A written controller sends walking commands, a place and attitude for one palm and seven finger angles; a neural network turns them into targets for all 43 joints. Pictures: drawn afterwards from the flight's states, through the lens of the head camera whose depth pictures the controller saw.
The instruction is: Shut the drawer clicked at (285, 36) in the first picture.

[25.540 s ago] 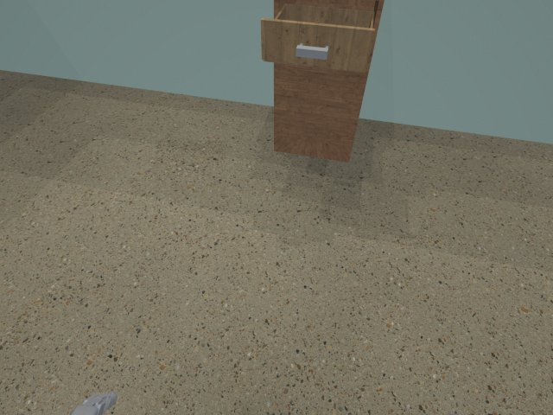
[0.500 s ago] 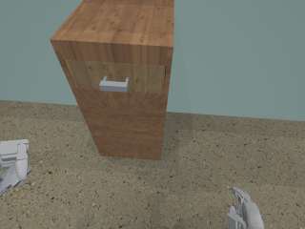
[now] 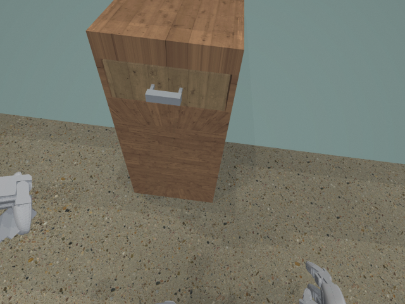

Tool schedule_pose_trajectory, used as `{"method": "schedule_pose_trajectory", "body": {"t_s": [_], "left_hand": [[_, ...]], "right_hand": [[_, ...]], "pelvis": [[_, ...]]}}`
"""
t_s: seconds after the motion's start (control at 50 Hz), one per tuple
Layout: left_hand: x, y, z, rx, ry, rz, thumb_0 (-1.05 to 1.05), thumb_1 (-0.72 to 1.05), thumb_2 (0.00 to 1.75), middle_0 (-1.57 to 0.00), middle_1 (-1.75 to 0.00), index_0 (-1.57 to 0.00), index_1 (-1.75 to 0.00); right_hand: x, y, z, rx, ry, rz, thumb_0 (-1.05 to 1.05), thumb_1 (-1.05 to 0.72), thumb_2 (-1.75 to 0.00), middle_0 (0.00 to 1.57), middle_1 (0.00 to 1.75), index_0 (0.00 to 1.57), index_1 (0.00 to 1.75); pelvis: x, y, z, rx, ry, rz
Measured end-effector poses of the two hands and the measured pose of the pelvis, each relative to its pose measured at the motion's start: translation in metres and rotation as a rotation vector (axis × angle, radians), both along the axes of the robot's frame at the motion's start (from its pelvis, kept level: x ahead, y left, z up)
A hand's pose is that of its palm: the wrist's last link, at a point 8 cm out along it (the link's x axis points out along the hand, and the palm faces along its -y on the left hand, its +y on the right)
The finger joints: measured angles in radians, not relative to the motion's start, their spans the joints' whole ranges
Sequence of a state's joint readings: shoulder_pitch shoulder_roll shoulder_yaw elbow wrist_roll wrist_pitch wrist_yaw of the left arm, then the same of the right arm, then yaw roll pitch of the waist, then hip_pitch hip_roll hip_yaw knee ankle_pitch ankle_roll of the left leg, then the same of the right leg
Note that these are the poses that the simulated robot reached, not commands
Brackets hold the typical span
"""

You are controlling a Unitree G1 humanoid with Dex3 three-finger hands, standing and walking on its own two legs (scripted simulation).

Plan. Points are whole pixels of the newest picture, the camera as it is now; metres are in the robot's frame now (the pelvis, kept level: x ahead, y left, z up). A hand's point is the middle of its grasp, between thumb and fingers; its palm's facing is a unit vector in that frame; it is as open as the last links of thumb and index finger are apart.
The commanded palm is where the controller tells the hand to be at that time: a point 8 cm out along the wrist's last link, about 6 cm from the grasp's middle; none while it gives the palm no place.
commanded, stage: step back with the hand held close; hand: left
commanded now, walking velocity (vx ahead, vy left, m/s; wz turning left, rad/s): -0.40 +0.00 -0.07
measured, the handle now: (165, 93) +0.71 +0.14 -0.02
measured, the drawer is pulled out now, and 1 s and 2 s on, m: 0.00 0.00 0.00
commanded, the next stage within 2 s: stop stepping back and stand still in 0.48 s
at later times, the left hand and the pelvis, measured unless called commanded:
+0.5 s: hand out of the picture +0.11 +0.25 +0.18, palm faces +0.33 -0.85 -0.41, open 3.2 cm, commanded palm +0.07 +0.28 +0.18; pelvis -0.07 +0.01 +0.00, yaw -2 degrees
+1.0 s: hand out of the picture +0.01 +0.28 +0.17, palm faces +0.35 -0.87 -0.35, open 3.2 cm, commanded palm -0.03 +0.32 +0.18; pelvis -0.18 +0.05 -0.01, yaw -5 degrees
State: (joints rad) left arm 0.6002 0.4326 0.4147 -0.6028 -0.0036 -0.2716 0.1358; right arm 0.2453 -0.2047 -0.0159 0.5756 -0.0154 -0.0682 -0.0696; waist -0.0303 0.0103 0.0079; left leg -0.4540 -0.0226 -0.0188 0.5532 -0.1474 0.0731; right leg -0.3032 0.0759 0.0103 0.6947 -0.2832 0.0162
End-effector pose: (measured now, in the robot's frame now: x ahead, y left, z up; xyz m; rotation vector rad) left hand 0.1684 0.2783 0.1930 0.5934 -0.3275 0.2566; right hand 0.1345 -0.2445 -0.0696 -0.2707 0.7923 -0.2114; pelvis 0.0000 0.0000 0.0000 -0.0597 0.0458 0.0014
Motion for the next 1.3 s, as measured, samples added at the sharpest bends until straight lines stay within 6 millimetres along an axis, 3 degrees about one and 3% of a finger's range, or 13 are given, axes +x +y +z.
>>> {"method": "schedule_pose_trajectory", "body": {"t_s": [0.08, 0.18, 0.28, 0.42, 0.5, 0.58, 0.64, 0.8, 0.88, 0.94, 1.06, 1.14, 1.3], "left_hand": [[-0.007, -0.003, -0.004, 0.004, 0.031, 0.007, 0.01, 0.89, 0.9, -1.41, -1.6, -1.41, -1.6], [-0.012, -0.031, -0.018, -0.033, 0.108, -0.086, 0.01, 0.89, 0.9, -1.41, -1.6, -1.41, -1.6], [-0.037, -0.049, -0.001, 0.021, 0.079, -0.203, 0.01, 0.88, 0.9, -1.4, -1.6, -1.41, -1.6], [-0.085, -0.02, 0.015, 0.028, -0.034, -0.132, 0.01, 0.88, 0.9, -1.41, -1.6, -1.41, -1.6], [-0.095, 0.01, -0.001, -0.083, -0.071, -0.031, 0.0, 0.88, 0.9, -1.41, -1.6, -1.41, -1.6], [-0.094, 0.025, -0.023, -0.166, -0.014, -0.01, 0.01, 0.89, 0.9, -1.41, -1.6, -1.41, -1.6], [-0.101, 0.021, -0.026, -0.147, 0.054, -0.07, 0.01, 0.89, 0.9, -1.41, -1.6, -1.41, -1.6], [-0.16, 0.011, 0.01, -0.048, 0.053, -0.153, 0.01, 0.89, 0.9, -1.4, -1.6, -1.41, -1.6], [-0.187, 0.017, 0.007, -0.042, 0.06, -0.099, 0.01, 0.89, 0.9, -1.41, -1.6, -1.41, -1.6], [-0.196, 0.031, 0.006, -0.091, 0.008, -0.049, 0.01, 0.88, 0.9, -1.41, -1.6, -1.41, -1.6], [-0.184, 0.051, -0.025, -0.212, -0.038, 0.039, 0.01, 0.89, 0.9, -1.41, -1.6, -1.41, -1.6], [-0.182, 0.036, -0.02, -0.163, 0.025, -0.026, 0.01, 0.89, 0.9, -1.41, -1.6, -1.41, -1.6], [-0.219, 0.012, 0.005, -0.002, 0.018, -0.095, 0.01, 0.89, 0.9, -1.41, -1.6, -1.41, -1.6]], "right_hand": [[0.004, 0.0, -0.003, 0.017, -0.005, 0.029, 0.01, -0.9, -0.9, 0.2, 0.3, 0.2, 0.3], [0.001, -0.004, -0.011, 0.04, 0.007, 0.061, 0.01, -0.9, -0.9, 0.2, 0.3, 0.2, 0.3], [-0.019, -0.009, 0.001, 0.058, -0.045, 0.024, 0.01, -0.9, -0.9, 0.2, 0.3, 0.21, 0.3], [-0.053, -0.02, 0.018, 0.008, -0.116, -0.034, 0.01, -0.9, -0.9, 0.2, 0.3, 0.2, 0.3], [-0.07, -0.016, 0.016, -0.05, -0.081, -0.046, 0.01, -0.9, -0.9, 0.2, 0.3, 0.2, 0.3], [-0.089, 0.006, 0.017, -0.058, -0.035, -0.004, 0.01, -0.9, -0.9, 0.19, 0.3, 0.2, 0.3], [-0.105, 0.026, 0.02, -0.031, -0.051, 0.032, 0.01, -0.9, -0.9, 0.2, 0.3, 0.2, 0.3], [-0.155, 0.059, 0.023, 0.062, -0.074, 0.027, 0.01, -0.9, -0.9, 0.2, 0.3, 0.21, 0.3], [-0.178, 0.056, 0.003, 0.064, -0.057, 0.015, 0.01, -0.9, -0.9, 0.2, 0.3, 0.21, 0.3], [-0.201, 0.05, -0.004, 0.055, -0.012, -0.035, 0.01, -0.9, -0.9, 0.2, 0.3, 0.21, 0.3], [-0.227, 0.04, -0.013, -0.005, -0.026, -0.1, 0.01, -0.9, -0.9, 0.2, 0.3, 0.21, 0.3], [-0.241, 0.048, -0.005, 0.037, -0.056, -0.093, 0.01, -0.9, -0.9, 0.2, 0.3, 0.2, 0.3], [-0.248, 0.041, -0.018, 0.073, 0.002, -0.056, 0.01, -0.9, -0.9, 0.2, 0.3, 0.21, 0.3]], "pelvis": [[-0.008, -0.006, -0.002, 0.019, 0.062, -0.034], [-0.04, -0.014, 0.0, 0.013, 0.059, -0.064], [-0.061, -0.02, -0.001, 0.005, 0.017, -0.071], [-0.071, -0.009, -0.002, -0.003, -0.037, -0.045], [-0.074, 0.008, -0.003, -0.01, -0.032, -0.039], [-0.104, 0.021, 0.001, 0.02, -0.033, -0.052], [-0.128, 0.026, 0.005, 0.0, -0.021, -0.068], [-0.164, 0.029, 0.012, -0.006, 0.015, -0.075], [-0.187, 0.035, 0.001, 0.023, -0.003, -0.119], [-0.186, 0.041, 0.001, 0.029, -0.026, -0.113], [-0.193, 0.053, -0.011, 0.056, -0.067, -0.083], [-0.208, 0.048, -0.003, 0.062, -0.088, -0.094], [-0.217, 0.038, -0.005, 0.055, -0.079, -0.089]]}}
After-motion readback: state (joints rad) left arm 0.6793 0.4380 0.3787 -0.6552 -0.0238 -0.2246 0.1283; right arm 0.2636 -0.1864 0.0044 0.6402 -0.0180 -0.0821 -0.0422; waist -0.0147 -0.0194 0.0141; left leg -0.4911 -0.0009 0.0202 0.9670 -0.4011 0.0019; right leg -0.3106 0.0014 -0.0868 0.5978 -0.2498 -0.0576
